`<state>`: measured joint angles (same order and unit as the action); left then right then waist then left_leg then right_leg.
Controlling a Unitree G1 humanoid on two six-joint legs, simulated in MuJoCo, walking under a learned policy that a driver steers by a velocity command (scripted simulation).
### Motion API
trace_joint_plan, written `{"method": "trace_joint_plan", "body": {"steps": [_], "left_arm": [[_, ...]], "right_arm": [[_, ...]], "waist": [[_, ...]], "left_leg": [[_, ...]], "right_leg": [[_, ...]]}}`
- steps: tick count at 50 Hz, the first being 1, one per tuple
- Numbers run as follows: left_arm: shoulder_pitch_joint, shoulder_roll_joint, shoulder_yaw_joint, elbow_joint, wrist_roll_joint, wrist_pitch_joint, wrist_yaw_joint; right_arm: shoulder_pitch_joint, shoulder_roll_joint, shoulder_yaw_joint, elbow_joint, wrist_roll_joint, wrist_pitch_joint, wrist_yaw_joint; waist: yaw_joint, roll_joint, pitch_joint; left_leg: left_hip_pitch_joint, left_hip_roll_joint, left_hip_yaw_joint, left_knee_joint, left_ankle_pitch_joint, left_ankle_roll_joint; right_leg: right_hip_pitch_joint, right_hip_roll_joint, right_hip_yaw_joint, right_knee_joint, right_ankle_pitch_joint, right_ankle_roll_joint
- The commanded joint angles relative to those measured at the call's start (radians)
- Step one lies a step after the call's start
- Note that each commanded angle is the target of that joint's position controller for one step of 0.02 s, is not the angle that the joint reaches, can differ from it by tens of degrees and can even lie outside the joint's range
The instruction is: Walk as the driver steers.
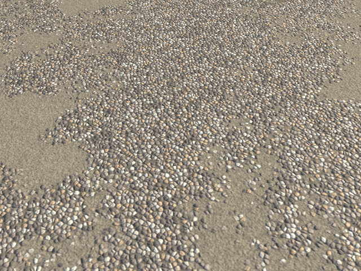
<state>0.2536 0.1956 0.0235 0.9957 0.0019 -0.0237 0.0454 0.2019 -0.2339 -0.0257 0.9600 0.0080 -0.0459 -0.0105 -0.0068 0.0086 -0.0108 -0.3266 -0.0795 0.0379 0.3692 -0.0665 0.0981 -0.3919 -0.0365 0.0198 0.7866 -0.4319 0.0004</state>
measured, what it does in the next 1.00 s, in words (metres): walks ahead: right foot, then left foot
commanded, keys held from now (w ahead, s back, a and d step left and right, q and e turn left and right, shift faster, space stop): w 1.00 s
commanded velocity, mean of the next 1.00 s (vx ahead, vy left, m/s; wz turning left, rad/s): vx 0.44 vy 0.00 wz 0.00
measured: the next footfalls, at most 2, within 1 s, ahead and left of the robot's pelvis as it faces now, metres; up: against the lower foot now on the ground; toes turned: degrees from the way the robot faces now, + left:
right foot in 0.10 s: +0.05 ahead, -0.12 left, +0.00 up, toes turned -1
left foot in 0.58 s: +0.32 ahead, +0.16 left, +0.00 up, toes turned +4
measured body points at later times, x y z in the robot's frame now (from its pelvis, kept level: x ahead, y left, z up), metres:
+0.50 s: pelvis +0.13 +0.01 +0.01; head +0.16 +0.00 +0.45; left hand +0.02 +0.24 -0.13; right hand +0.34 -0.21 -0.11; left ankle +0.27 +0.16 -0.70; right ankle +0.01 -0.12 -0.74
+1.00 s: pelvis +0.39 +0.06 +0.00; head +0.42 +0.06 +0.45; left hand +0.59 +0.29 -0.10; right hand +0.35 -0.19 -0.14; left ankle +0.28 +0.15 -0.74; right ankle +0.60 -0.08 -0.69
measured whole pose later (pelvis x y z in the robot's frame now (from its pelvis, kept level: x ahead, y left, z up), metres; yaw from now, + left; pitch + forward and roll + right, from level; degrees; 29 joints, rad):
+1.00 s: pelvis +0.39 +0.06 +0.00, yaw +1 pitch +2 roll +2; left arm 0.03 0.22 0.06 0.85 -0.02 -0.09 -0.02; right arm 0.40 -0.21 -0.04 1.04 0.01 -0.09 0.00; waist -0.08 -0.04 0.00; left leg 0.05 -0.06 0.06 0.19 -0.28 0.04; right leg -0.67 -0.10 0.00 0.62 0.08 -0.04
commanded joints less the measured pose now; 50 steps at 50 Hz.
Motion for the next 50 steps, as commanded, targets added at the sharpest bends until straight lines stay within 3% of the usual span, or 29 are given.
{"method": "trace_joint_plan", "body": {"steps": [1,4,5,6,7,8,9,11,13,17,21,24,26,27,28,29,30,31,32,33,34,36,37,39,42,46,50], "left_arm": [[0.162,0.081,0.029,0.025,0.006,-0.011,-0.004],[0.28,0.062,0.032,0.09,0.018,-0.02,-0.009],[0.365,0.089,0.04,0.112,0.017,-0.029,-0.007],[0.314,0.184,0.06,0.083,-0.004,-0.038,-0.008],[0.244,0.218,0.07,0.061,0.015,-0.058,-0.007],[0.157,0.18,0.062,0.026,0.01,-0.079,-0.005],[0.13,0.149,0.055,0.015,-0.001,-0.09,-0.012],[0.16,0.128,0.05,0.016,-0.013,-0.094,-0.024],[0.232,0.103,0.041,0.035,-0.008,-0.091,-0.027],[0.28,0.129,0.039,0.033,0.001,-0.08,-0.022],[0.312,0.159,0.046,0.037,-0.007,-0.073,-0.02],[0.318,0.168,0.055,0.049,-0.021,-0.066,-0.022],[0.295,0.181,0.065,0.051,-0.027,-0.059,-0.023],[0.266,0.185,0.068,0.045,-0.027,-0.056,-0.023],[0.24,0.17,0.064,0.036,-0.024,-0.054,-0.023],[0.21,0.139,0.051,0.006,-0.01,-0.056,-0.025],[0.276,0.007,0.015,-0.027,-0.006,-0.079,-0.033],[0.253,0.06,0.027,-0.013,-0.029,-0.11,-0.038],[0.177,0.123,0.044,-0.041,-0.05,-0.124,-0.042],[0.118,0.138,0.048,-0.054,-0.047,-0.125,-0.036],[0.089,0.132,0.056,-0.059,-0.033,-0.119,-0.028],[0.117,0.088,0.06,-0.057,-0.025,-0.091,-0.022],[0.119,0.073,0.06,-0.06,-0.026,-0.08,-0.023],[0.064,0.08,0.063,-0.089,-0.02,-0.068,-0.024],[-0.072,0.08,0.059,-0.141,-0.009,-0.069,-0.032],[-0.239,0.065,0.041,-0.188,-0.017,-0.075,-0.053],[-0.351,0.078,0.033,-0.235,-0.025,-0.081,-0.077]], "right_arm": [[-0.084,-0.171,-0.046,-0.082,0.025,-0.011,-0.016],[-0.131,-0.13,-0.042,-0.107,0.041,-0.001,-0.018],[-0.154,-0.071,-0.028,-0.127,0.039,0.0,-0.013],[-0.132,-0.038,-0.022,-0.138,0.034,-0.012,-0.003],[-0.125,-0.084,-0.033,-0.136,0.024,-0.028,0.0],[-0.087,-0.116,-0.041,-0.117,0.023,-0.035,0.006],[-0.064,-0.128,-0.048,-0.094,0.011,-0.035,0.009],[-0.082,-0.116,-0.053,-0.078,-0.006,-0.035,0.009],[-0.113,-0.078,-0.047,-0.079,0.0,-0.033,0.011],[-0.224,-0.046,-0.035,-0.112,0.012,-0.035,0.014],[-0.308,-0.045,-0.024,-0.136,0.024,-0.044,0.03],[-0.332,-0.053,-0.02,-0.154,0.029,-0.051,0.043],[-0.287,-0.079,-0.027,-0.151,0.027,-0.056,0.048],[-0.203,-0.103,-0.041,-0.13,0.024,-0.058,0.047],[-0.037,-0.145,-0.068,-0.076,0.027,-0.058,0.041],[0.174,-0.219,-0.095,-0.024,0.022,-0.059,0.031],[0.286,-0.317,-0.114,0.0,0.007,-0.049,0.03],[0.257,-0.239,-0.088,-0.001,0.003,-0.054,0.034],[0.155,-0.174,-0.067,-0.02,0.004,-0.058,0.037],[0.069,-0.124,-0.052,-0.042,0.004,-0.059,0.04],[0.011,-0.091,-0.042,-0.05,-0.003,-0.06,0.047],[0.005,-0.053,-0.03,-0.031,-0.013,-0.063,0.049],[0.025,-0.06,-0.031,-0.018,-0.011,-0.065,0.045],[0.059,-0.091,-0.035,0.003,-0.012,-0.069,0.033],[0.105,-0.112,-0.036,0.016,-0.01,-0.061,0.015],[0.171,-0.137,-0.038,0.03,0.001,-0.058,0.005],[0.247,-0.146,-0.044,0.064,0.011,-0.043,0.001]], "waist": [[0.079,0.103,-0.022],[0.14,0.053,0.029],[0.148,-0.127,0.024],[0.098,-0.297,0.066],[0.064,-0.26,0.124],[0.015,-0.196,0.139],[0.0,-0.153,0.108],[0.012,-0.106,0.072],[0.032,-0.108,0.063],[0.077,-0.133,0.089],[0.113,-0.15,0.123],[0.11,-0.165,0.153],[0.067,-0.175,0.142],[0.014,-0.176,0.1],[-0.065,-0.146,0.004],[-0.15,-0.045,-0.156],[-0.125,0.266,-0.303],[-0.124,0.247,-0.329],[-0.095,0.198,-0.188],[-0.063,0.113,-0.121],[-0.034,0.059,-0.061],[0.014,0.088,-0.023],[0.024,0.084,-0.007],[0.034,0.06,0.031],[0.011,0.037,0.065],[-0.038,0.037,0.096],[-0.066,0.035,0.127]], "left_leg": [[-0.148,0.287,-0.318,-0.296,-0.533,0.117],[-0.227,0.181,-0.196,-0.172,-0.541,0.02],[-0.353,0.106,-0.113,0.124,-0.482,-0.016],[-0.512,0.034,-0.009,0.364,-0.339,-0.029],[-0.557,0.076,-0.106,0.479,-0.296,-0.006],[-0.561,0.103,-0.14,0.531,-0.197,-0.005],[-0.551,0.111,-0.131,0.55,-0.148,-0.014],[-0.525,0.126,-0.092,0.577,-0.062,-0.039],[-0.518,0.137,-0.063,0.574,0.001,-0.058],[-0.463,0.146,-0.028,0.417,0.071,-0.085],[-0.366,0.131,0.008,0.262,0.07,-0.092],[-0.314,0.13,0.009,0.187,-0.003,-0.064],[-0.22,0.117,0.015,0.141,-0.065,-0.031],[-0.102,0.091,0.034,0.128,-0.08,-0.012],[0.109,0.064,0.045,0.113,-0.072,0.016],[0.434,0.198,-0.111,0.132,-0.093,0.068],[0.761,0.454,-0.585,0.001,-0.278,0.214],[0.721,0.481,-0.767,-0.107,-0.333,0.228],[0.603,0.452,-0.61,-0.099,-0.271,0.183],[0.46,0.408,-0.467,-0.11,-0.177,0.148],[0.33,0.363,-0.369,-0.14,-0.098,0.129],[0.206,0.304,-0.254,-0.189,0.003,0.113],[0.182,0.298,-0.227,-0.204,0.058,0.121],[0.166,0.3,-0.189,-0.226,0.145,0.133],[0.188,0.292,-0.15,-0.241,0.191,0.127],[0.204,0.266,-0.097,-0.264,0.143,0.099],[0.359,0.321,-0.105,-0.214,0.147,0.093]], "right_leg": [[0.197,0.018,-0.059,-0.095,0.059,-0.047],[0.341,0.039,-0.089,-0.396,0.076,-0.114],[0.43,-0.127,0.144,-0.53,-0.075,-0.157],[0.416,-0.329,0.459,-0.672,-0.286,-0.224],[0.311,-0.379,0.581,-0.739,-0.406,-0.269],[0.301,-0.339,0.517,-0.738,-0.31,-0.234],[0.327,-0.293,0.422,-0.721,-0.197,-0.193],[0.344,-0.238,0.288,-0.713,-0.036,-0.155],[0.355,-0.208,0.209,-0.706,0.082,-0.154],[0.341,-0.188,0.131,-0.713,0.191,-0.157],[0.343,-0.194,0.083,-0.692,0.249,-0.163],[0.375,-0.227,0.083,-0.657,0.267,-0.164],[0.39,-0.252,0.085,-0.601,0.349,-0.155],[0.378,-0.24,0.064,-0.516,0.51,-0.142],[0.335,-0.193,0.014,-0.336,0.695,-0.118],[0.141,-0.136,-0.04,-0.029,0.613,-0.078],[-0.255,0.049,-0.071,0.36,0.09,-0.007],[-0.359,0.044,0.093,0.548,-0.102,-0.023],[-0.434,-0.016,0.088,0.602,-0.037,-0.05],[-0.399,-0.069,0.057,0.574,0.059,-0.063],[-0.353,-0.099,0.046,0.512,0.135,-0.063],[-0.255,-0.128,0.045,0.434,0.202,-0.069],[-0.248,-0.129,0.038,0.41,0.209,-0.066],[-0.298,-0.131,0.028,0.337,0.261,-0.048],[-0.362,-0.125,0.019,0.139,0.401,-0.025],[-0.289,-0.073,-0.03,-0.114,0.545,-0.029],[-0.324,-0.054,-0.023,-0.225,0.5,-0.051]]}}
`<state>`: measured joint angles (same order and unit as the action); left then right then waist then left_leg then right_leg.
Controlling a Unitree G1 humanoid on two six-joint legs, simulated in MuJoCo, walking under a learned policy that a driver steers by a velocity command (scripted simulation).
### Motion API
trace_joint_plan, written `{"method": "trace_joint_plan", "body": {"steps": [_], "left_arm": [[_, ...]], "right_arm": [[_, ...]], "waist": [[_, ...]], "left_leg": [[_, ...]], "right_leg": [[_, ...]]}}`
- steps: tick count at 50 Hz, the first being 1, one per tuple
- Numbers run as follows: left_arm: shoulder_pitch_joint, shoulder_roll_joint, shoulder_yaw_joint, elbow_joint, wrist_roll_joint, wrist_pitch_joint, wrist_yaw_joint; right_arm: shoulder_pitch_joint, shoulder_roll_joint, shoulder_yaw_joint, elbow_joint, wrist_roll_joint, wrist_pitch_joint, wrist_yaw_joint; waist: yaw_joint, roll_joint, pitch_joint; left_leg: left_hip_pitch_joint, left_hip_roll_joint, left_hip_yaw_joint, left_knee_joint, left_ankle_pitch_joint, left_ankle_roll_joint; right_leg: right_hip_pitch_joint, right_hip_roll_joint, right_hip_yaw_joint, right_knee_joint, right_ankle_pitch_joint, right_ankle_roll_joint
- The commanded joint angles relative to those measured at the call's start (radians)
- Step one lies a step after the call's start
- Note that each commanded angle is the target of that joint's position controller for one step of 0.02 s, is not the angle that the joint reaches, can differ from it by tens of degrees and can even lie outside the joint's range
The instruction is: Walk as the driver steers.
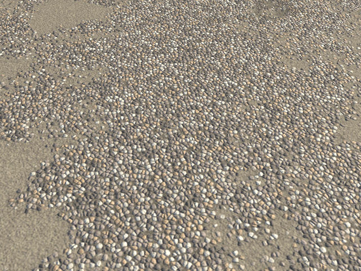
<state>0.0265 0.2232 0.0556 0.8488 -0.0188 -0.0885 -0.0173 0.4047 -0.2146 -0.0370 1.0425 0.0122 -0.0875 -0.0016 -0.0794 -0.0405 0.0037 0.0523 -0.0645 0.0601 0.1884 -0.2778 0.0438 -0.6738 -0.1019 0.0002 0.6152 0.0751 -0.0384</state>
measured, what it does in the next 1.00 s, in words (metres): walks ahead: right foot, then left foot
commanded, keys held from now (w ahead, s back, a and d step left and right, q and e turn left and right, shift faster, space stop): w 0.68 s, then w+e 0.32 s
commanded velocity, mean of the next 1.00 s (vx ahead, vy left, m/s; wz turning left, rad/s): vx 0.50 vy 0.00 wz -0.09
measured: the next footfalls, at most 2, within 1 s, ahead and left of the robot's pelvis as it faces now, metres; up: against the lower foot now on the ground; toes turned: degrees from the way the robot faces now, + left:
right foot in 0.12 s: +0.27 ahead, -0.13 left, +0.00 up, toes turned -3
left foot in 0.68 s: +0.56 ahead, +0.12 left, +0.00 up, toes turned +3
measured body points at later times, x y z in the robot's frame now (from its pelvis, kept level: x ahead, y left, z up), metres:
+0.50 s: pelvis +0.28 -0.04 +0.01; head +0.29 -0.04 +0.46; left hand +0.27 +0.22 -0.13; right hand +0.45 -0.29 -0.11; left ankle +0.47 +0.14 -0.68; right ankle +0.23 -0.13 -0.74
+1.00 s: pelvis +0.56 +0.04 +0.01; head +0.57 +0.04 +0.46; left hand +0.71 +0.29 -0.12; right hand +0.54 -0.22 -0.13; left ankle +0.52 +0.12 -0.74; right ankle +0.69 -0.16 -0.66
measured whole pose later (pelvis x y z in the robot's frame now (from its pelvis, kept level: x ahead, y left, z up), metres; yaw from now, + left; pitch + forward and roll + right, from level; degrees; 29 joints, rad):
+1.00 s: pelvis +0.56 +0.04 +0.01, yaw -7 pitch +1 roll +1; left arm 0.18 0.26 0.09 0.91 -0.03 -0.05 0.01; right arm 0.32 -0.22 -0.06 1.02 -0.02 -0.11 0.00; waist -0.05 -0.04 0.00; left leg -0.04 -0.04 0.18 0.24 -0.21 0.06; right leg -0.72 -0.11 0.10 0.93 -0.01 -0.05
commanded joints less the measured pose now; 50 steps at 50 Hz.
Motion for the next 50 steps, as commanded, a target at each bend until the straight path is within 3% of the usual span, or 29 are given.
{"method": "trace_joint_plan", "body": {"steps": [1,3,4,5,6,7,8,9,10,11,13,14,16,19,23,28,31,32,33,34,35,36,37,38,39,41,43,45,50], "left_arm": [[-0.136,0.057,0.002,-0.099,-0.005,-0.019,-0.021],[-0.1,0.085,0.011,-0.101,-0.005,-0.023,-0.028],[-0.03,0.113,0.024,-0.085,-0.004,-0.024,-0.027],[0.129,0.155,0.048,-0.037,-0.003,-0.024,-0.022],[0.327,0.222,0.07,0.01,0.007,-0.022,-0.013],[0.443,0.307,0.089,0.04,0.021,-0.018,-0.014],[0.436,0.22,0.061,0.037,0.019,-0.017,-0.014],[0.334,0.175,0.045,0.024,0.011,-0.019,-0.012],[0.232,0.143,0.032,0.0,0.011,-0.019,-0.011],[0.173,0.115,0.024,-0.006,0.018,-0.021,-0.016],[0.146,0.086,0.016,0.005,0.027,-0.029,-0.023],[0.162,0.093,0.017,0.016,0.025,-0.031,-0.022],[0.196,0.125,0.024,0.035,0.026,-0.034,-0.01],[0.255,0.144,0.027,0.057,0.024,-0.027,0.01],[0.313,0.158,0.029,0.08,0.013,-0.02,0.022],[0.385,0.169,0.037,0.125,0.003,-0.004,0.027],[0.368,0.187,0.047,0.131,-0.002,0.009,0.032],[0.345,0.194,0.049,0.127,-0.003,0.014,0.033],[0.326,0.18,0.044,0.122,-0.002,0.02,0.033],[0.328,0.145,0.028,0.106,0.009,0.022,0.033],[0.442,0.028,-0.007,0.094,0.015,0.004,0.022],[0.426,0.052,-0.005,0.108,-0.002,-0.021,0.019],[0.338,0.141,0.02,0.084,-0.034,-0.033,0.017],[0.276,0.153,0.023,0.065,-0.038,-0.033,0.023],[0.246,0.146,0.029,0.063,-0.026,-0.025,0.032],[0.289,0.108,0.036,0.076,-0.019,0.008,0.035],[0.299,0.076,0.036,0.079,-0.02,0.028,0.034],[0.251,0.079,0.041,0.06,-0.015,0.036,0.034],[0.124,0.065,0.037,0.01,-0.005,0.029,0.012]], "right_arm": [[0.049,-0.169,-0.036,-0.014,0.006,0.004,-0.01],[0.031,-0.185,-0.043,-0.017,0.005,0.013,-0.011],[0.013,-0.195,-0.047,-0.021,0.004,0.017,-0.011],[-0.008,-0.183,-0.041,-0.028,0.0,0.023,-0.01],[-0.018,-0.156,-0.028,-0.051,-0.012,0.023,-0.008],[0.112,-0.022,0.013,-0.056,-0.008,0.002,0.005],[0.077,-0.076,0.001,-0.041,0.007,-0.027,0.012],[-0.029,-0.154,-0.021,-0.079,0.034,-0.041,0.014],[-0.095,-0.161,-0.023,-0.096,0.037,-0.044,0.008],[-0.125,-0.149,-0.03,-0.098,0.022,-0.038,-0.001],[-0.075,-0.103,-0.033,-0.085,0.011,-0.006,-0.007],[-0.062,-0.083,-0.032,-0.08,0.009,0.005,-0.009],[-0.109,-0.089,-0.037,-0.098,0.004,0.016,-0.014],[-0.231,-0.098,-0.043,-0.137,-0.008,0.015,-0.012],[-0.363,-0.079,-0.036,-0.171,-0.003,0.006,0.001],[-0.485,-0.083,-0.026,-0.217,0.008,-0.003,0.026],[-0.457,-0.114,-0.033,-0.223,0.011,-0.014,0.039],[-0.396,-0.135,-0.044,-0.209,0.011,-0.018,0.039],[-0.261,-0.169,-0.065,-0.165,0.007,-0.019,0.036],[-0.068,-0.237,-0.092,-0.113,-0.001,-0.019,0.028],[0.058,-0.341,-0.117,-0.089,-0.014,-0.014,0.023],[0.061,-0.264,-0.09,-0.09,-0.01,-0.015,0.026],[-0.021,-0.206,-0.073,-0.101,-0.004,-0.021,0.025],[-0.113,-0.166,-0.059,-0.125,-0.006,-0.023,0.024],[-0.185,-0.126,-0.047,-0.131,-0.012,-0.027,0.027],[-0.223,-0.089,-0.037,-0.121,-0.028,-0.034,0.028],[-0.198,-0.109,-0.044,-0.101,-0.03,-0.04,0.02],[-0.174,-0.133,-0.05,-0.089,-0.034,-0.042,0.007],[-0.148,-0.145,-0.047,-0.086,-0.032,-0.034,-0.017]], "waist": [[0.011,0.087,0.11],[0.047,0.109,0.073],[0.089,0.131,0.019],[0.17,0.13,-0.071],[0.24,0.074,-0.212],[0.194,-0.178,-0.389],[0.207,-0.165,-0.422],[0.187,-0.129,-0.254],[0.152,-0.042,-0.152],[0.119,0.011,-0.084],[0.061,-0.025,-0.052],[0.053,-0.026,-0.04],[0.049,-0.022,-0.003],[0.077,-0.011,0.03],[0.115,-0.017,0.053],[0.148,-0.02,0.093],[0.113,-0.039,0.073],[0.074,-0.05,0.037],[0.006,-0.04,-0.04],[-0.062,0.022,-0.178],[-0.032,0.268,-0.318],[-0.045,0.29,-0.383],[-0.036,0.225,-0.239],[-0.006,0.16,-0.152],[0.025,0.114,-0.082],[0.078,0.157,-0.037],[0.091,0.138,-0.01],[0.086,0.107,0.016],[0.06,0.092,0.052]], "left_leg": [[0.017,0.321,-0.129,-0.01,0.389,0.142],[0.057,0.33,-0.12,0.066,0.561,0.124],[0.057,0.319,-0.106,0.152,0.738,0.112],[0.014,0.271,-0.07,0.333,0.854,0.089],[-0.195,0.219,-0.036,0.62,0.671,0.056],[-0.609,0.032,-0.027,1.034,0.087,-0.017],[-0.725,0.023,-0.189,1.162,-0.271,0.004],[-0.805,0.084,-0.177,1.2,-0.219,0.022],[-0.779,0.141,-0.146,1.156,-0.121,0.026],[-0.734,0.176,-0.132,1.09,-0.06,0.024],[-0.618,0.215,-0.137,1.003,0.0,0.021],[-0.604,0.218,-0.127,0.977,0.01,0.014],[-0.656,0.227,-0.121,0.901,0.079,-0.003],[-0.756,0.23,-0.12,0.728,0.234,-0.026],[-0.729,0.19,-0.085,0.507,0.383,-0.033],[-0.74,0.166,-0.076,0.376,0.329,-0.017],[-0.658,0.143,-0.06,0.333,0.217,0.02],[-0.557,0.114,-0.033,0.319,0.192,0.036],[-0.374,0.075,0.0,0.303,0.192,0.059],[-0.08,0.158,-0.097,0.33,0.198,0.108],[0.316,0.42,-0.549,0.261,0.054,0.263],[0.344,0.474,-0.791,0.113,-0.051,0.283],[0.227,0.446,-0.644,0.105,-0.077,0.222],[0.079,0.416,-0.497,0.087,-0.03,0.18],[-0.061,0.376,-0.39,0.046,0.026,0.153],[-0.201,0.321,-0.248,-0.015,0.105,0.12],[-0.232,0.309,-0.158,-0.046,0.207,0.125],[-0.212,0.31,-0.098,-0.059,0.29,0.127],[-0.16,0.289,0.041,-0.079,0.368,0.096]], "right_leg": [[-0.04,0.017,-0.005,-0.07,-0.042,-0.023],[0.057,0.049,-0.027,-0.097,-0.119,-0.05],[0.178,0.085,-0.056,-0.1,-0.144,-0.068],[0.39,0.119,-0.079,-0.115,-0.131,-0.098],[0.722,-0.008,0.062,-0.077,-0.097,-0.157],[1.113,-0.271,0.553,-0.163,-0.306,-0.325],[1.118,-0.297,0.746,-0.297,-0.347,-0.313],[0.979,-0.262,0.588,-0.312,-0.33,-0.254],[0.801,-0.227,0.445,-0.34,-0.239,-0.224],[0.654,-0.186,0.347,-0.376,-0.169,-0.207],[0.508,-0.131,0.243,-0.441,-0.153,-0.188],[0.476,-0.12,0.21,-0.463,-0.135,-0.197],[0.458,-0.116,0.169,-0.498,-0.113,-0.208],[0.507,-0.114,0.139,-0.519,-0.102,-0.198],[0.542,-0.091,0.074,-0.523,-0.112,-0.166],[0.672,-0.142,0.065,-0.469,-0.113,-0.158],[0.728,-0.176,0.076,-0.395,-0.015,-0.136],[0.725,-0.165,0.061,-0.326,0.131,-0.123],[0.695,-0.117,0.02,-0.167,0.285,-0.099],[0.543,-0.057,-0.028,0.102,0.205,-0.062],[0.118,0.116,-0.061,0.514,-0.239,0.018],[-0.016,0.153,0.112,0.68,-0.646,0.006],[-0.105,0.097,0.144,0.745,-0.596,-0.018],[-0.095,0.035,0.115,0.713,-0.497,-0.031],[-0.05,-0.004,0.105,0.647,-0.415,-0.031],[0.062,-0.043,0.115,0.571,-0.329,-0.031],[0.054,-0.044,0.116,0.544,-0.275,-0.025],[-0.016,-0.037,0.134,0.48,-0.192,-0.015],[-0.046,-0.011,0.085,0.222,0.022,-0.004]]}}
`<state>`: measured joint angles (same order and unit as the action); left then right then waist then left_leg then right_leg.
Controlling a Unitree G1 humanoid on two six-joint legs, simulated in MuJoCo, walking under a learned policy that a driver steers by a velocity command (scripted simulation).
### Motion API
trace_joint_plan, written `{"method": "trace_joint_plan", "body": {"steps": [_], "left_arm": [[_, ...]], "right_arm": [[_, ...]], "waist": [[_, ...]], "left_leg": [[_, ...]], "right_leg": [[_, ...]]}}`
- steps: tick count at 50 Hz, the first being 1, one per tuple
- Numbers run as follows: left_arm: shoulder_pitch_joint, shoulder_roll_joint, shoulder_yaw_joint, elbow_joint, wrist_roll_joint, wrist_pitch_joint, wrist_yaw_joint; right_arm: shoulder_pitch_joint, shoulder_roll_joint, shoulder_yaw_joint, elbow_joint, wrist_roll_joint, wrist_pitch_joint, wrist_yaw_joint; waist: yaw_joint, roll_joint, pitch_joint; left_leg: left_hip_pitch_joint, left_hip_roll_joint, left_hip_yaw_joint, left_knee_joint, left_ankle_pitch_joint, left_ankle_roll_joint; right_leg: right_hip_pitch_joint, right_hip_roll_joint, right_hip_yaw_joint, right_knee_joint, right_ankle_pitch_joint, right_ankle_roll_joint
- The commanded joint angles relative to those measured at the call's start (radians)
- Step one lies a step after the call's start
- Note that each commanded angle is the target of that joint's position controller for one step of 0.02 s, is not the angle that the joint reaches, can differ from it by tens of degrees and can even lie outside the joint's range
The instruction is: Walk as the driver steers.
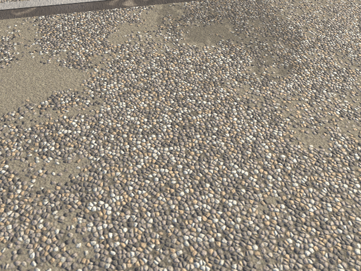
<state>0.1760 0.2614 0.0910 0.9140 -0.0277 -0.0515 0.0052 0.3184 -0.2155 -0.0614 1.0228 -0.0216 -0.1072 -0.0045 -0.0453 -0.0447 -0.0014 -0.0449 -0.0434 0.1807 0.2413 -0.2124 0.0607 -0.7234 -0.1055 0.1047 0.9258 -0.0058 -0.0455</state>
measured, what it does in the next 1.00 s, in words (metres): walks ahead, turning right: right foot, then left foot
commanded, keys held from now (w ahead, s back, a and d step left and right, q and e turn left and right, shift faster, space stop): w+e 1.00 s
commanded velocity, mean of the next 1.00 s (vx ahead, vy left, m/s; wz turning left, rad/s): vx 0.50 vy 0.00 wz -0.56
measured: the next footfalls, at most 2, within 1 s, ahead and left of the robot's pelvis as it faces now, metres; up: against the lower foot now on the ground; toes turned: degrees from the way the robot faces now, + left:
right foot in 0.26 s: +0.30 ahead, -0.14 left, +0.00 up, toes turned -12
left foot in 0.72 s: +0.63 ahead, -0.02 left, +0.00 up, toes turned -28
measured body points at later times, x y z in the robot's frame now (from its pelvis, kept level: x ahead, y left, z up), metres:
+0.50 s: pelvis +0.28 -0.07 +0.00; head +0.31 -0.09 +0.45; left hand +0.43 +0.17 -0.12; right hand +0.39 -0.38 -0.10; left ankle +0.43 +0.10 -0.68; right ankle +0.26 -0.13 -0.75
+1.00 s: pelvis +0.56 -0.11 +0.00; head +0.58 -0.12 +0.45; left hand +0.85 +0.02 -0.10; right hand +0.44 -0.37 -0.12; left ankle +0.60 -0.01 -0.75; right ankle +0.54 -0.29 -0.67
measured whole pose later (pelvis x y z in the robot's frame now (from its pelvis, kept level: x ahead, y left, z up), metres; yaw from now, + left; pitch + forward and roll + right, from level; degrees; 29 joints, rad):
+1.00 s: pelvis +0.56 -0.11 +0.00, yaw -35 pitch +2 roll +2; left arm 0.20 0.31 0.09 0.67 -0.03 -0.02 0.00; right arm 0.29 -0.26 -0.07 0.86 -0.01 -0.10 0.01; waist -0.06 -0.05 0.02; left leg -0.13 -0.02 0.13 0.31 -0.20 0.03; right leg -0.70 -0.10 0.07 1.04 -0.20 -0.01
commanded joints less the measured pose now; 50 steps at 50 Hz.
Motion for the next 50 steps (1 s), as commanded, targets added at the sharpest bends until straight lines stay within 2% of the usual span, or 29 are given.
{"method": "trace_joint_plan", "body": {"steps": [1,4,7,10,11,12,13,14,15,16,17,18,19,21,23,27,29,32,34,35,36,37,38,39,40,41,42,45,50], "left_arm": [[-0.063,0.02,-0.003,-0.069,0.006,-0.007,-0.017],[-0.159,0.001,-0.016,-0.119,0.008,-0.006,-0.036],[-0.217,-0.002,-0.021,-0.17,0.005,-0.006,-0.059],[-0.15,0.047,0.001,-0.192,0.002,-0.001,-0.074],[-0.051,0.085,0.02,-0.178,-0.002,0.001,-0.073],[0.11,0.146,0.052,-0.141,-0.003,0.001,-0.063],[0.244,0.238,0.083,-0.113,0.003,0.011,-0.037],[0.185,0.303,0.086,-0.144,0.002,0.003,-0.033],[0.233,0.22,0.058,-0.14,0.017,-0.003,-0.034],[0.197,0.161,0.044,-0.141,0.022,-0.014,-0.032],[0.119,0.125,0.033,-0.153,0.014,-0.024,-0.037],[0.057,0.092,0.021,-0.169,0.012,-0.028,-0.035],[0.027,0.083,0.014,-0.185,0.018,-0.029,-0.03],[0.032,0.114,0.018,-0.19,0.014,-0.031,-0.019],[0.06,0.154,0.028,-0.191,0.015,-0.031,-0.004],[0.118,0.164,0.033,-0.185,0.007,-0.019,0.007],[0.152,0.163,0.033,-0.175,0.005,-0.015,0.005],[0.176,0.149,0.03,-0.169,0.0,-0.008,0.01],[0.163,0.152,0.03,-0.178,0.006,-0.001,0.016],[0.147,0.136,0.024,-0.189,0.008,0.001,0.017],[0.129,0.09,0.007,-0.207,0.014,-0.002,0.013],[0.216,0.031,-0.011,-0.231,0.01,-0.01,0.013],[0.283,0.056,-0.017,-0.246,-0.013,-0.016,0.012],[0.232,0.154,0.004,-0.23,-0.019,-0.012,0.012],[0.144,0.175,0.01,-0.246,-0.008,-0.005,0.012],[0.101,0.161,0.012,-0.259,0.003,-0.001,0.01],[0.09,0.146,0.015,-0.265,0.008,0.003,0.007],[0.102,0.089,0.006,-0.28,-0.003,0.021,-0.002],[0.022,0.073,-0.003,-0.319,0.002,0.021,-0.012]], "right_arm": [[-0.046,-0.149,-0.023,-0.063,0.005,-0.011,-0.018],[0.022,-0.162,-0.027,-0.043,0.014,0.005,-0.025],[0.047,-0.18,-0.034,-0.04,0.023,0.031,-0.027],[0.004,-0.225,-0.046,-0.067,0.031,0.05,-0.038],[-0.015,-0.242,-0.05,-0.076,0.031,0.057,-0.04],[-0.045,-0.243,-0.049,-0.089,0.038,0.058,-0.04],[-0.039,-0.213,-0.038,-0.114,0.022,0.045,-0.036],[0.035,-0.066,0.005,-0.167,0.012,0.005,-0.013],[-0.079,-0.15,-0.01,-0.195,0.051,-0.046,0.008],[-0.15,-0.17,-0.015,-0.221,0.08,-0.064,0.015],[-0.155,-0.16,-0.015,-0.215,0.066,-0.066,0.01],[-0.15,-0.175,-0.027,-0.204,0.041,-0.054,0.002],[-0.128,-0.176,-0.033,-0.203,0.032,-0.037,0.002],[-0.124,-0.155,-0.034,-0.218,0.017,-0.012,-0.001],[-0.193,-0.135,-0.026,-0.248,0.006,-0.002,-0.007],[-0.344,-0.103,-0.009,-0.295,0.012,-0.005,0.001],[-0.391,-0.116,-0.009,-0.318,0.025,-0.009,0.008],[-0.403,-0.159,-0.02,-0.339,0.031,-0.023,0.02],[-0.353,-0.182,-0.03,-0.332,0.033,-0.036,0.025],[-0.269,-0.199,-0.041,-0.31,0.029,-0.043,0.023],[-0.137,-0.239,-0.056,-0.29,0.011,-0.049,0.017],[0.019,-0.324,-0.077,-0.274,-0.009,-0.044,0.009],[0.059,-0.314,-0.078,-0.246,0.011,-0.03,0.017],[0.001,-0.217,-0.052,-0.273,0.024,-0.023,0.016],[-0.049,-0.178,-0.04,-0.285,0.023,-0.011,0.011],[-0.098,-0.16,-0.031,-0.285,0.015,-0.003,0.011],[-0.127,-0.138,-0.023,-0.281,0.009,-0.002,0.01],[-0.131,-0.15,-0.029,-0.261,0.014,-0.013,0.011],[-0.108,-0.202,-0.045,-0.237,0.015,-0.011,0.006]], "waist": [[0.012,0.091,0.069],[-0.024,0.072,0.106],[-0.027,0.075,0.118],[0.046,0.142,0.035],[0.105,0.161,-0.022],[0.194,0.142,-0.104],[0.231,0.007,-0.195],[0.103,-0.216,-0.289],[0.172,-0.098,-0.343],[0.163,-0.053,-0.219],[0.103,0.057,-0.121],[0.068,0.072,-0.083],[0.038,0.062,-0.063],[0.015,0.053,-0.04],[0.027,0.036,-0.015],[0.091,-0.021,0.004],[0.114,-0.04,0.002],[0.11,-0.059,-0.008],[0.073,-0.09,-0.017],[0.027,-0.093,-0.049],[-0.037,-0.058,-0.153],[-0.044,0.146,-0.316],[-0.018,0.396,-0.371],[-0.036,0.252,-0.232],[-0.041,0.165,-0.127],[-0.018,0.121,-0.052],[0.008,0.132,-0.014],[0.033,0.153,0.008],[0.021,0.111,0.011]], "left_leg": [[-0.048,0.272,-0.061,-0.138,0.307,0.074],[0.068,0.304,-0.023,-0.111,0.369,0.073],[0.18,0.339,0.012,-0.035,0.517,0.071],[0.195,0.341,0.055,0.158,0.999,0.047],[0.172,0.335,0.059,0.302,1.094,0.038],[0.078,0.297,0.071,0.517,1.022,0.009],[-0.189,0.236,0.068,0.842,0.595,-0.035],[-0.626,-0.011,-0.079,1.21,-0.326,-0.094],[-0.738,0.023,-0.286,1.257,-0.327,-0.059],[-0.786,0.075,-0.284,1.203,-0.252,-0.029],[-0.739,0.122,-0.278,1.087,-0.184,-0.025],[-0.666,0.154,-0.27,0.993,-0.152,-0.035],[-0.601,0.169,-0.272,0.952,-0.13,-0.048],[-0.56,0.17,-0.252,0.853,-0.105,-0.085],[-0.566,0.155,-0.229,0.718,-0.01,-0.116],[-0.484,0.084,-0.209,0.394,0.265,-0.121],[-0.453,0.061,-0.214,0.326,0.311,-0.116],[-0.442,0.053,-0.25,0.252,0.243,-0.091],[-0.376,0.047,-0.245,0.226,0.161,-0.063],[-0.263,0.041,-0.229,0.19,0.16,-0.039],[-0.043,0.134,-0.301,0.217,0.151,0.012],[0.328,0.364,-0.625,0.2,0.048,0.136],[0.439,0.493,-0.992,0.088,-0.202,0.224],[0.332,0.46,-0.909,0.056,-0.345,0.184],[0.198,0.418,-0.745,0.05,-0.287,0.14],[0.062,0.372,-0.627,0.023,-0.171,0.123],[-0.022,0.336,-0.54,-0.002,-0.087,0.111],[-0.107,0.305,-0.377,-0.07,0.056,0.121],[-0.047,0.303,-0.197,-0.091,0.248,0.124]], "right_leg": [[0.005,-0.005,-0.046,-0.13,0.12,0.002],[-0.044,0.001,-0.09,-0.22,0.098,-0.01],[-0.064,0.023,-0.149,-0.272,-0.009,-0.032],[0.139,0.115,-0.244,-0.273,-0.157,-0.084],[0.272,0.151,-0.255,-0.28,-0.192,-0.111],[0.514,0.183,-0.236,-0.373,-0.119,-0.151],[0.815,0.03,0.022,-0.407,-0.125,-0.214],[1.122,-0.222,0.634,-0.546,-0.205,-0.427],[1.146,-0.23,0.69,-0.639,-0.219,-0.405],[1.048,-0.193,0.521,-0.631,-0.158,-0.35],[0.874,-0.143,0.388,-0.638,-0.055,-0.308],[0.748,-0.103,0.297,-0.648,0.02,-0.275],[0.655,-0.081,0.261,-0.672,0.056,-0.27],[0.553,-0.063,0.227,-0.7,0.11,-0.273],[0.492,-0.037,0.176,-0.715,0.14,-0.265],[0.437,0.036,0.116,-0.686,0.027,-0.192],[0.454,0.021,0.154,-0.667,-0.032,-0.176],[0.554,-0.018,0.247,-0.582,-0.09,-0.161],[0.588,-0.032,0.299,-0.516,-0.068,-0.147],[0.576,0.001,0.291,-0.445,-0.019,-0.125],[0.499,0.054,0.238,-0.254,-0.021,-0.089],[0.22,0.177,0.105,0.09,-0.26,-0.015],[-0.02,0.181,0.065,0.31,-0.601,0.009],[-0.1,0.116,0.089,0.406,-0.532,0.015],[-0.102,0.079,0.047,0.418,-0.45,0.018],[-0.066,0.047,0.03,0.375,-0.388,0.019],[-0.03,0.017,0.031,0.326,-0.348,0.016],[0.02,-0.017,0.002,0.255,-0.294,0.023],[-0.022,-0.025,-0.016,0.042,-0.086,0.042]]}}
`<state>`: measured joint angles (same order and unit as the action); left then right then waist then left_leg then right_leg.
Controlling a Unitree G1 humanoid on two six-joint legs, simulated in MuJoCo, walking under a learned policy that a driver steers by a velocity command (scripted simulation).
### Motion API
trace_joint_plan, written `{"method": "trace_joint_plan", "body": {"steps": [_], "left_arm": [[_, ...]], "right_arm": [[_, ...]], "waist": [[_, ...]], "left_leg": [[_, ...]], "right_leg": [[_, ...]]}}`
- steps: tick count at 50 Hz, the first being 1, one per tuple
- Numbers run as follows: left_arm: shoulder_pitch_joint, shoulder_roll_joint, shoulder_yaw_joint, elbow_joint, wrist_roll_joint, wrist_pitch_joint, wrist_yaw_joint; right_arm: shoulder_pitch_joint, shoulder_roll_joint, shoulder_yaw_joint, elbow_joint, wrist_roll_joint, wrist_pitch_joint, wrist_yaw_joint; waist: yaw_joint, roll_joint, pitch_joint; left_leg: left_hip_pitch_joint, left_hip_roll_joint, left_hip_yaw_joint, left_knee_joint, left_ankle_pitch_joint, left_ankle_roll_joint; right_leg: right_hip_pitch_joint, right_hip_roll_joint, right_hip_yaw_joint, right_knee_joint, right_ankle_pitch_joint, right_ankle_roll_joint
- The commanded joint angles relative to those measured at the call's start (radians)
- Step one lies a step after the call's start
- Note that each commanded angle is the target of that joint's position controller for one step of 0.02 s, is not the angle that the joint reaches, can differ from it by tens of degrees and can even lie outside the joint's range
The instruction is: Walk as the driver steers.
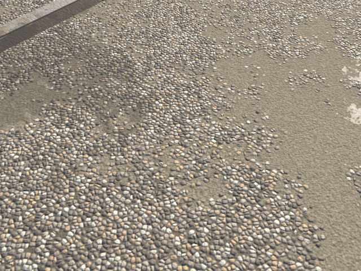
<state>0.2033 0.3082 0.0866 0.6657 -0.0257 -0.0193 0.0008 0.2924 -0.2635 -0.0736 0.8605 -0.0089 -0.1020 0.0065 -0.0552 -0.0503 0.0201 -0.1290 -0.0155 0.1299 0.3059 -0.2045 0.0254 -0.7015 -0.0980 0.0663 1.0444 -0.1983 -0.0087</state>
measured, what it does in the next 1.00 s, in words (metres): walks ahead, turning right: right foot, then left foot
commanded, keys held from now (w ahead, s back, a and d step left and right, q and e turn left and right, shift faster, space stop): w+e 0.66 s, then w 0.34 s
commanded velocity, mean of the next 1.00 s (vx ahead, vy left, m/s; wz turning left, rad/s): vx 0.50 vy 0.00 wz -0.50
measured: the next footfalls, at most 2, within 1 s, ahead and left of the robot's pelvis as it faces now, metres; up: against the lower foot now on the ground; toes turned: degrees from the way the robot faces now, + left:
right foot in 0.24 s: +0.29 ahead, -0.16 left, +0.00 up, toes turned -12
left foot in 0.72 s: +0.61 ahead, -0.05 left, +0.00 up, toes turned -28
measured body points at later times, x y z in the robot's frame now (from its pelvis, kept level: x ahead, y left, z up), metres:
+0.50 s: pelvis +0.27 -0.08 +0.00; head +0.30 -0.11 +0.45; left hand +0.43 +0.16 -0.10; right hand +0.37 -0.40 -0.10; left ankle +0.42 +0.07 -0.67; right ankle +0.25 -0.15 -0.74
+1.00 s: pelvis +0.55 -0.13 +0.00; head +0.57 -0.13 +0.45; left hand +0.82 +0.01 -0.09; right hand +0.43 -0.38 -0.12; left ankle +0.58 -0.03 -0.74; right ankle +0.55 -0.31 -0.68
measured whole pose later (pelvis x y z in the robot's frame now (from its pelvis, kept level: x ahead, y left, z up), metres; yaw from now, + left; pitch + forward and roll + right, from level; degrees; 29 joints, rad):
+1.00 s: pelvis +0.55 -0.13 +0.00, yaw -29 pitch +2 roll +1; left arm 0.19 0.29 0.05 0.66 -0.01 -0.05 0.00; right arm 0.36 -0.26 -0.05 0.83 0.00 -0.09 0.02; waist -0.07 -0.04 0.01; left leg -0.15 -0.04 0.03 0.31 -0.20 0.04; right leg -0.64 -0.08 0.05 0.91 -0.20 -0.01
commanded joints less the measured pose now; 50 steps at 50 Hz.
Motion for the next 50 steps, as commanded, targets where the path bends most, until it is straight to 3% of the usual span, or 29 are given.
{"method": "trace_joint_plan", "body": {"steps": [1,5,8,10,11,12,13,14,15,16,17,18,19,23,27,30,33,35,36,37,38,39,40,41,42,44,47,50], "left_arm": [[-0.034,0.021,-0.002,-0.077,0.0,-0.014,-0.014],[-0.167,0.002,-0.014,-0.12,0.0,-0.019,-0.041],[-0.2,0.021,-0.008,-0.151,-0.001,-0.017,-0.056],[-0.133,0.063,0.014,-0.148,0.006,-0.012,-0.057],[-0.007,0.1,0.037,-0.118,0.005,-0.009,-0.054],[0.172,0.162,0.072,-0.067,0.003,-0.003,-0.039],[0.251,0.266,0.095,-0.049,-0.003,0.003,-0.018],[0.224,0.301,0.085,-0.089,0.0,-0.016,-0.026],[0.224,0.207,0.058,-0.083,0.007,-0.03,-0.036],[0.191,0.171,0.046,-0.073,0.008,-0.039,-0.036],[0.119,0.145,0.036,-0.081,0.006,-0.042,-0.034],[0.061,0.117,0.025,-0.094,0.012,-0.042,-0.031],[0.03,0.108,0.02,-0.107,0.021,-0.042,-0.026],[0.047,0.134,0.026,-0.086,0.017,-0.049,-0.002],[0.103,0.145,0.03,-0.056,0.007,-0.04,0.014],[0.151,0.15,0.032,-0.03,0.0,-0.035,0.015],[0.156,0.138,0.031,-0.019,-0.001,-0.026,0.018],[0.143,0.106,0.021,-0.017,0.006,-0.021,0.018],[0.149,0.055,0.002,-0.022,0.013,-0.023,0.014],[0.242,-0.002,-0.017,-0.037,0.009,-0.029,0.016],[0.316,0.02,-0.021,-0.032,-0.012,-0.039,0.018],[0.248,0.106,-0.002,-0.021,-0.018,-0.039,0.017],[0.139,0.125,0.001,-0.037,-0.009,-0.038,0.015],[0.073,0.114,-0.001,-0.055,0.006,-0.041,0.015],[0.049,0.101,0.001,-0.061,0.015,-0.042,0.011],[0.076,0.065,-0.005,-0.052,0.011,-0.041,0.003],[0.021,0.028,-0.021,-0.067,0.021,-0.043,0.001],[-0.07,0.004,-0.036,-0.082,0.021,-0.054,-0.008]], "right_arm": [[-0.079,-0.16,-0.034,-0.073,0.004,-0.012,-0.007],[-0.02,-0.193,-0.04,-0.052,0.015,0.007,-0.011],[-0.001,-0.223,-0.049,-0.041,0.032,0.026,-0.011],[-0.01,-0.256,-0.058,-0.046,0.041,0.039,-0.018],[-0.022,-0.261,-0.059,-0.049,0.045,0.047,-0.022],[-0.016,-0.232,-0.047,-0.054,0.039,0.048,-0.026],[0.024,-0.118,-0.011,-0.094,-0.009,0.037,-0.021],[0.031,-0.087,0.013,-0.144,0.0,-0.003,-0.009],[-0.093,-0.181,-0.01,-0.165,0.041,-0.029,0.003],[-0.129,-0.177,-0.006,-0.179,0.051,-0.042,0.008],[-0.124,-0.165,-0.004,-0.164,0.029,-0.045,0.0],[-0.111,-0.177,-0.012,-0.156,0.009,-0.037,-0.005],[-0.093,-0.179,-0.016,-0.154,0.006,-0.023,-0.002],[-0.138,-0.127,-0.004,-0.172,-0.01,0.006,-0.005],[-0.293,-0.089,0.016,-0.209,-0.002,0.001,0.006],[-0.351,-0.111,0.011,-0.234,0.014,-0.01,0.019],[-0.326,-0.149,-0.007,-0.239,0.018,-0.02,0.025],[-0.202,-0.163,-0.022,-0.206,0.012,-0.028,0.023],[-0.094,-0.196,-0.034,-0.192,-0.006,-0.035,0.018],[0.037,-0.274,-0.052,-0.176,-0.028,-0.035,0.013],[0.113,-0.278,-0.061,-0.13,-0.005,-0.023,0.027],[0.072,-0.193,-0.038,-0.146,0.018,-0.019,0.027],[0.027,-0.154,-0.026,-0.153,0.014,-0.009,0.023],[-0.017,-0.139,-0.017,-0.155,0.003,-0.002,0.021],[-0.043,-0.117,-0.008,-0.152,-0.004,-0.001,0.018],[-0.052,-0.104,-0.002,-0.144,-0.002,-0.006,0.016],[-0.022,-0.148,-0.012,-0.12,0.012,-0.011,0.011],[0.004,-0.175,-0.017,-0.101,0.02,-0.001,0.006]], "waist": [[0.02,0.117,-0.003],[-0.032,0.11,0.04],[-0.022,0.123,0.056],[0.035,0.159,-0.005],[0.113,0.153,-0.072],[0.199,0.117,-0.164],[0.171,-0.112,-0.239],[0.122,-0.213,-0.41],[0.181,-0.074,-0.345],[0.158,-0.057,-0.22],[0.107,0.032,-0.151],[0.068,0.022,-0.111],[0.04,0.003,-0.097],[0.034,0.011,-0.059],[0.096,-0.02,-0.024],[0.12,-0.035,-0.016],[0.098,-0.067,-0.019],[0.038,-0.086,-0.056],[-0.009,-0.052,-0.149],[-0.008,0.151,-0.3],[0.002,0.403,-0.345],[-0.02,0.26,-0.213],[-0.028,0.166,-0.114],[-0.01,0.12,-0.047],[0.014,0.123,-0.016],[0.046,0.162,-0.022],[0.04,0.143,-0.017],[0.009,0.128,-0.009]], "left_leg": [[0.042,0.264,-0.107,-0.155,0.253,0.148],[0.1,0.275,-0.022,-0.144,0.256,0.123],[0.184,0.307,0.014,-0.088,0.398,0.103],[0.216,0.305,0.055,0.068,0.752,0.083],[0.191,0.284,0.085,0.24,0.869,0.065],[0.043,0.246,0.105,0.482,0.786,0.027],[-0.332,0.151,0.101,0.838,0.082,-0.025],[-0.6,-0.015,-0.125,1.084,-0.413,-0.049],[-0.714,0.041,-0.222,1.115,-0.332,-0.033],[-0.73,0.077,-0.205,1.05,-0.246,-0.014],[-0.665,0.118,-0.207,0.961,-0.176,-0.016],[-0.592,0.142,-0.209,0.887,-0.138,-0.024],[-0.535,0.151,-0.211,0.858,-0.113,-0.032],[-0.504,0.123,-0.18,0.675,0.005,-0.088],[-0.433,0.062,-0.174,0.364,0.25,-0.097],[-0.382,0.033,-0.19,0.261,0.282,-0.086],[-0.336,0.025,-0.21,0.206,0.176,-0.052],[-0.188,0.017,-0.169,0.157,0.147,-0.01],[0.0,0.095,-0.229,0.172,0.145,0.039],[0.343,0.302,-0.549,0.151,0.059,0.164],[0.458,0.428,-0.946,0.012,-0.218,0.27],[0.375,0.403,-0.908,-0.027,-0.371,0.241],[0.257,0.362,-0.748,-0.025,-0.332,0.203],[0.135,0.318,-0.636,-0.044,-0.224,0.19],[0.059,0.282,-0.559,-0.065,-0.128,0.183],[-0.007,0.241,-0.468,-0.101,-0.004,0.183],[-0.012,0.246,-0.382,-0.14,0.142,0.21],[-0.009,0.223,-0.289,-0.154,0.203,0.189]], "right_leg": [[-0.028,-0.027,0.005,-0.139,0.156,0.004],[0.01,-0.003,-0.07,-0.321,0.215,-0.013],[0.035,0.025,-0.111,-0.39,0.109,-0.051],[0.171,0.095,-0.168,-0.408,0.001,-0.094],[0.337,0.143,-0.193,-0.458,0.016,-0.125],[0.623,0.164,-0.161,-0.502,0.078,-0.166],[0.946,-0.074,0.227,-0.511,0.08,-0.265],[1.12,-0.248,0.77,-0.693,-0.103,-0.439],[1.09,-0.225,0.681,-0.742,-0.109,-0.376],[0.96,-0.188,0.533,-0.74,-0.045,-0.338],[0.804,-0.141,0.426,-0.741,0.041,-0.302],[0.683,-0.109,0.353,-0.755,0.142,-0.287],[0.605,-0.089,0.324,-0.78,0.185,-0.285],[0.47,-0.045,0.229,-0.815,0.289,-0.291],[0.43,0.01,0.182,-0.796,0.165,-0.232],[0.458,-0.014,0.242,-0.754,0.093,-0.216],[0.531,-0.044,0.333,-0.668,0.066,-0.193],[0.545,-0.017,0.323,-0.572,0.139,-0.16],[0.5,0.035,0.268,-0.397,0.157,-0.124],[0.24,0.15,0.15,-0.061,-0.052,-0.053],[0.0,0.19,0.105,0.183,-0.39,-0.015],[-0.094,0.14,0.145,0.276,-0.339,-0.01],[-0.103,0.102,0.11,0.285,-0.26,-0.012],[-0.08,0.076,0.083,0.234,-0.203,-0.017],[-0.048,0.042,0.077,0.169,-0.158,-0.02],[0.026,0.014,0.047,0.089,-0.121,-0.019],[0.009,-0.004,0.008,-0.055,-0.052,0.0],[0.046,0.0,-0.019,-0.254,0.105,0.008]]}}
